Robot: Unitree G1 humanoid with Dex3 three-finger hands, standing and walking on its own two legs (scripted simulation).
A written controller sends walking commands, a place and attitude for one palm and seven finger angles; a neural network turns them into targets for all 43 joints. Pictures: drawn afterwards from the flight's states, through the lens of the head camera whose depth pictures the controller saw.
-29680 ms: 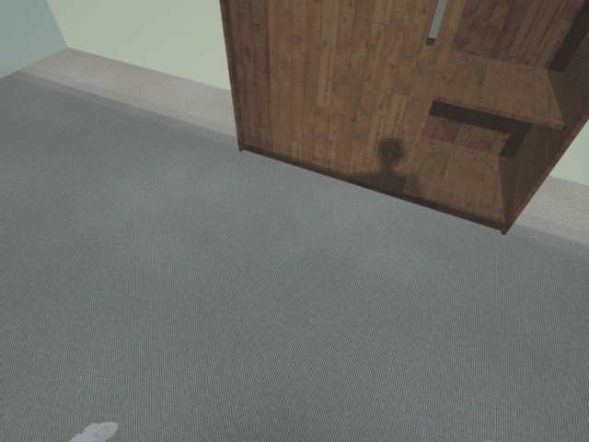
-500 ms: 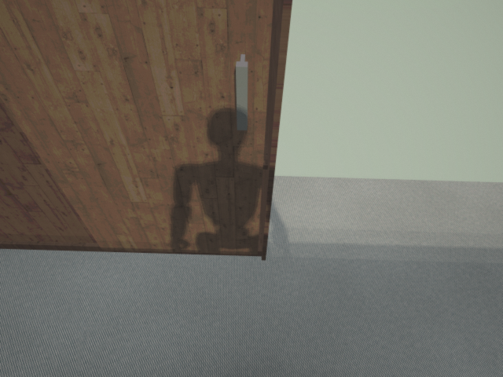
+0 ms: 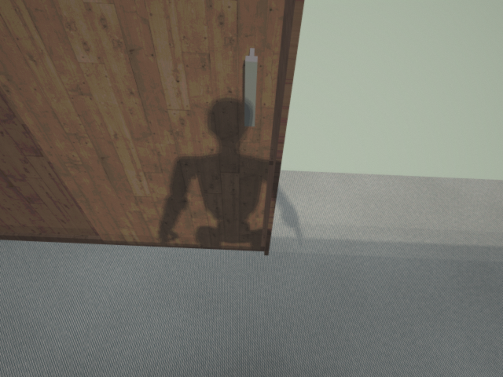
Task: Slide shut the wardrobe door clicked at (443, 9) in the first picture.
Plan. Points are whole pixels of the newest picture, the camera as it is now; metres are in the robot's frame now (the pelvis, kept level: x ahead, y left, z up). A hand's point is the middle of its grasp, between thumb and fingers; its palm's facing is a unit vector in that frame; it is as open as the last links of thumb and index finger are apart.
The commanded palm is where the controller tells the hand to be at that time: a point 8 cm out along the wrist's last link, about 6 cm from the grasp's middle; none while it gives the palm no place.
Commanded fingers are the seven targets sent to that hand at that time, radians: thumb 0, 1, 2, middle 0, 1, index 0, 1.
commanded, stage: look to check the result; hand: left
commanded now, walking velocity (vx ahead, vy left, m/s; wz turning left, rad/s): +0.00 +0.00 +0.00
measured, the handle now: (250, 88) +0.70 +0.05 +0.09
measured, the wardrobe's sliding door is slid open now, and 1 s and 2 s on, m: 0.02 0.02 0.02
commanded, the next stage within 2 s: stand and wait in 0.24 s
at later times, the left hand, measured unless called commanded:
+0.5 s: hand out of the picture +0.10 +0.23 -0.16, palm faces -0.03 -0.95 -0.32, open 7.4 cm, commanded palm none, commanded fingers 0.00 0.90 0.90 -0.20 -0.30 -0.20 -0.30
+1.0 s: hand out of the picture +0.10 +0.21 -0.16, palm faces -0.03 -0.94 -0.33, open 7.4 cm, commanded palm none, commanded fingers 0.00 0.90 0.90 -0.20 -0.30 -0.20 -0.30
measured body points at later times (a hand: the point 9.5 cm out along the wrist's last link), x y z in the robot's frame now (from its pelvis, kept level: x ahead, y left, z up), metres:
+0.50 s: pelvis +0.02 -0.01 +0.00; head +0.03 -0.01 +0.45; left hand +0.10 +0.28 -0.13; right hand +0.10 -0.31 -0.13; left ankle +0.02 +0.06 -0.75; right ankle -0.02 -0.14 -0.75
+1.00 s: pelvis +0.02 -0.03 +0.00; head +0.04 -0.03 +0.45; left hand +0.10 +0.26 -0.13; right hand +0.10 -0.33 -0.14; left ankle +0.02 +0.06 -0.75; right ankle -0.02 -0.14 -0.75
